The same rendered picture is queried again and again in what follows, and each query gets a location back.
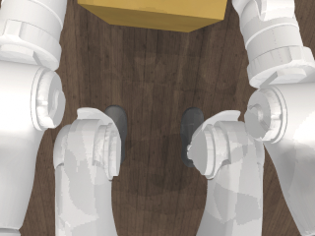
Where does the robot left thigh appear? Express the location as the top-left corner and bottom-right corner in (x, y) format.
(54, 119), (121, 236)

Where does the carton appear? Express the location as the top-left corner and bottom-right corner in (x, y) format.
(77, 0), (227, 32)

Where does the robot right upper arm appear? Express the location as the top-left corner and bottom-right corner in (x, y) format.
(244, 82), (315, 236)

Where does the right robot forearm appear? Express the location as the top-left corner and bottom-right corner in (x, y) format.
(231, 0), (315, 89)

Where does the right robot foot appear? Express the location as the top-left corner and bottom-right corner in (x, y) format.
(180, 106), (205, 167)

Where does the robot left upper arm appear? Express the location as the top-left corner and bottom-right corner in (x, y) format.
(0, 60), (66, 236)

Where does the left robot forearm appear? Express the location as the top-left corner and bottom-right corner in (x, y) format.
(0, 0), (67, 72)

